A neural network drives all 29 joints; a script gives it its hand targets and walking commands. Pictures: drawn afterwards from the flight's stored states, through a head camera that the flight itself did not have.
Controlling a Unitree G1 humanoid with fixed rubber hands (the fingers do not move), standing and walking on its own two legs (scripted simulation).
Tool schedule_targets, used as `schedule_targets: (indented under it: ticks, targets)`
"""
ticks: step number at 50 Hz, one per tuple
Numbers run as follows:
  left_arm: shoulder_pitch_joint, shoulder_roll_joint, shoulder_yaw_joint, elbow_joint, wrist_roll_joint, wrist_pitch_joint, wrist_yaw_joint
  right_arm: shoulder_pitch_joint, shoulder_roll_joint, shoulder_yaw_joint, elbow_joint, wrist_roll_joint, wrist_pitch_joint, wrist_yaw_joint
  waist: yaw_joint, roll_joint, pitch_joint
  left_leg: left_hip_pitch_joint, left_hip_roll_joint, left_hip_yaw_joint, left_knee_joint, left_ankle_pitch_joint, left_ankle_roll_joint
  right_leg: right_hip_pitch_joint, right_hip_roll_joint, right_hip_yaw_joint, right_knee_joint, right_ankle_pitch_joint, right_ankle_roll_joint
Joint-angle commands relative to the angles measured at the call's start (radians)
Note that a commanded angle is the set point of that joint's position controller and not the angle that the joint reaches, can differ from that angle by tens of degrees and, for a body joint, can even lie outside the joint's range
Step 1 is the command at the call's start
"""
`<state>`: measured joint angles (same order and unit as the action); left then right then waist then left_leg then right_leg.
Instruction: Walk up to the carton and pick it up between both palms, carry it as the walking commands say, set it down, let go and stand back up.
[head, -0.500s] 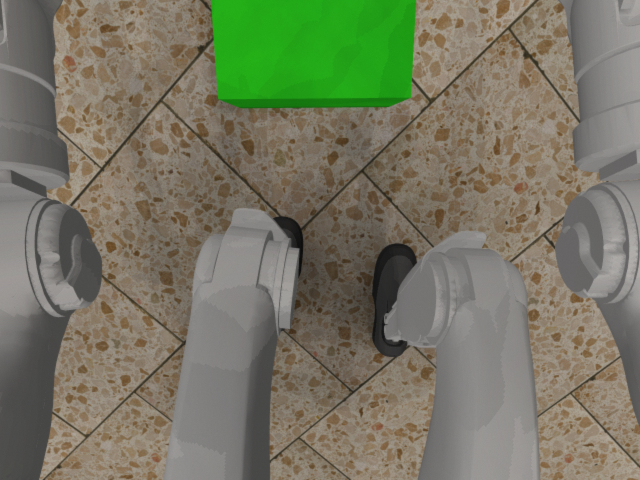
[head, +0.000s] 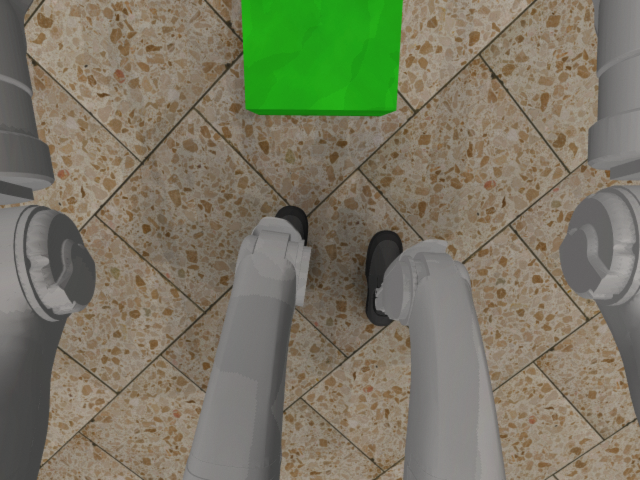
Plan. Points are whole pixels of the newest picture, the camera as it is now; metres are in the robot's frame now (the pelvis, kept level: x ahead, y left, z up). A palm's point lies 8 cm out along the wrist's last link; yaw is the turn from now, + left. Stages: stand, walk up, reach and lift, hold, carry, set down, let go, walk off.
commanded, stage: set down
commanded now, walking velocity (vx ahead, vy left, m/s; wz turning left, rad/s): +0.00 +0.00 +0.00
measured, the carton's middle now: (321, 30) +0.58 +0.08 -0.49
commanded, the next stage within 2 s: let go in 0.32 s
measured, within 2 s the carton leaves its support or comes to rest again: neither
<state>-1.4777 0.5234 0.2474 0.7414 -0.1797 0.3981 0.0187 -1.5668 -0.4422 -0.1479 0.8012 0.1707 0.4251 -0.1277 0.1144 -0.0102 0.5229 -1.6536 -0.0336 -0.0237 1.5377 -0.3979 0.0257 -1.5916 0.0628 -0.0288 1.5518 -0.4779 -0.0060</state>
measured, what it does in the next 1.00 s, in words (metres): rises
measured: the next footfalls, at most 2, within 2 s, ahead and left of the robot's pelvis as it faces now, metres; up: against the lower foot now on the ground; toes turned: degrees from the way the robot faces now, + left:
right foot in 1.92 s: +0.09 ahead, -0.04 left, +0.00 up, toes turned -6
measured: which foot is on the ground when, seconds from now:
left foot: down 0.00-1.00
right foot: down 0.00-1.00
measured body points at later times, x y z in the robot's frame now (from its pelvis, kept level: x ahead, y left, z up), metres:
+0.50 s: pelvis +0.02 +0.00 +0.10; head +0.35 +0.04 +0.40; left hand +0.55 +0.29 +0.00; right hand +0.61 -0.12 +0.00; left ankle +0.14 +0.10 -0.53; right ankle +0.11 -0.11 -0.53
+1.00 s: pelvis +0.12 +0.01 +0.18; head +0.34 -0.02 +0.57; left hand +0.47 +0.25 +0.08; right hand +0.48 -0.18 +0.05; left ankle +0.14 +0.12 -0.52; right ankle +0.11 -0.10 -0.53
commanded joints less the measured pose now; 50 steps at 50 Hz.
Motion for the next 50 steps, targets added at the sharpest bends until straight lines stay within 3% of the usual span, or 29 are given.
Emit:
schedule_targets:
  ticks: [1,10,13,17,23,27,30,32,33,34,36,38,41,43,45,47,48,50]
  targets:
    - [-0.363,0.194,0.013,-0.14,-0.007,-0.024,-0.011,-0.36,-0.162,-0.018,-0.126,0.002,-0.028,0.029,0.005,0.018,-2.001,0.995,-0.001,-0.016,-0.218,0.483,-0.023,0.414,0.034,0.003,-0.223,0.213,0.005]
    - [-0.358,0.143,0.014,-0.063,0.047,-0.054,-0.015,-0.346,-0.162,-0.067,-0.042,-0.051,-0.069,0.071,0.006,0.058,-1.896,1.151,0.016,-0.019,-0.417,0.444,-0.041,0.463,0.03,-0.001,-0.417,0.178,0.01]
    - [-0.356,0.139,0.029,-0.054,0.067,-0.069,-0.007,-0.348,-0.158,-0.081,-0.047,-0.078,-0.084,0.071,0.009,0.041,-1.884,1.17,0.017,-0.011,-0.479,0.413,-0.045,0.539,0.03,0.0,-0.476,0.184,0.014]
    - [-0.311,0.08,0.051,0.041,0.117,-0.092,-0.019,-0.3,-0.104,-0.088,0.058,-0.128,-0.098,0.076,0.003,0.006,-1.707,1.086,0.021,-0.008,-0.541,0.333,-0.048,0.54,0.021,0.0,-0.537,0.155,0.014]
    - [-0.147,0.042,0.09,0.082,0.205,-0.157,-0.06,-0.118,0.002,-0.148,0.066,-0.223,-0.147,0.041,-0.003,0.004,-1.603,0.993,0.026,0.023,-0.567,0.391,-0.042,0.609,0.008,0.021,-0.585,0.286,0.027]
    - [0.072,0.042,0.098,0.02,0.256,-0.198,-0.097,0.113,0.058,-0.168,-0.036,-0.288,-0.173,0.001,-0.017,0.014,-1.615,1.004,0.021,0.041,-0.596,0.491,-0.034,0.734,0.001,0.044,-0.629,0.433,0.047]
    - [0.236,0.009,0.091,-0.014,0.285,-0.224,-0.117,0.272,0.084,-0.156,-0.098,-0.307,-0.196,0.0,-0.021,0.031,-1.517,1.036,0.02,0.031,-0.643,0.57,-0.031,0.754,-0.004,0.057,-0.682,0.497,0.054]
    - [0.368,-0.014,0.088,-0.029,0.294,-0.248,-0.127,0.404,0.117,-0.136,-0.142,-0.294,-0.22,0.008,-0.017,0.014,-1.46,1.079,0.02,0.008,-0.673,0.656,-0.022,0.761,-0.004,0.069,-0.724,0.539,0.055]
    - [0.377,-0.01,0.074,-0.033,0.285,-0.257,-0.132,0.411,0.132,-0.124,-0.159,-0.264,-0.23,0.013,-0.018,0.006,-1.403,1.14,0.029,-0.011,-0.68,0.651,-0.008,0.669,-0.006,0.074,-0.749,0.456,0.052]
    - [0.461,-0.029,0.084,-0.068,0.294,-0.274,-0.138,0.503,0.156,-0.105,-0.192,-0.263,-0.249,0.021,-0.021,-0.004,-1.412,1.172,0.024,-0.014,-0.698,0.704,-0.011,0.717,-0.004,0.073,-0.775,0.517,0.052]
    - [0.479,-0.037,0.071,-0.077,0.26,-0.297,-0.149,0.521,0.179,-0.072,-0.207,-0.23,-0.272,0.031,-0.017,-0.007,-1.368,1.146,0.025,-0.036,-0.704,0.797,-0.003,0.745,-0.022,0.095,-0.788,0.607,0.048]
    - [0.575,-0.058,0.032,-0.107,0.231,-0.315,-0.154,0.631,0.205,-0.038,-0.217,-0.204,-0.295,0.039,-0.022,0.005,-1.402,1.288,0.036,-0.071,-0.702,0.983,0.0,0.724,-0.025,0.095,-0.798,0.687,0.05]
    - [0.673,-0.113,0.009,-0.121,0.185,-0.337,-0.158,0.727,0.207,-0.017,-0.205,-0.187,-0.328,0.047,-0.02,0.094,-1.388,1.672,0.097,-0.172,-0.658,1.287,0.003,0.372,-0.034,0.079,-0.86,0.519,0.059]
    - [0.876,-0.142,-0.007,-0.156,0.182,-0.354,-0.156,0.915,0.213,0.01,-0.243,-0.205,-0.35,0.049,-0.012,0.122,-1.456,1.864,0.117,-0.194,-0.658,1.41,-0.012,0.336,-0.037,0.078,-0.903,0.503,0.054]
    - [1.019,-0.158,-0.021,-0.217,0.176,-0.372,-0.154,1.055,0.198,0.02,-0.281,-0.225,-0.369,0.049,-0.009,0.147,-1.47,1.962,0.129,-0.205,-0.672,1.422,-0.027,0.327,-0.041,0.075,-0.934,0.481,0.051]
    - [1.169,-0.175,-0.053,-0.287,0.175,-0.388,-0.151,1.205,0.167,0.014,-0.307,-0.241,-0.386,0.048,-0.027,0.161,-1.444,1.973,0.129,-0.198,-0.721,1.344,-0.043,0.429,-0.04,0.075,-0.968,0.486,0.041]
    - [1.193,-0.18,-0.06,-0.314,0.172,-0.399,-0.149,1.229,0.153,0.011,-0.315,-0.235,-0.394,0.046,-0.03,0.155,-1.389,1.929,0.124,-0.189,-0.74,1.31,-0.048,0.462,-0.037,0.082,-0.979,0.502,0.037]
    - [1.266,-0.175,-0.071,-0.343,0.179,-0.419,-0.141,1.277,0.142,0.007,-0.354,-0.245,-0.415,0.039,-0.05,0.088,-1.32,1.698,0.082,-0.146,-0.816,1.156,-0.046,0.749,-0.025,0.085,-0.974,0.644,0.04]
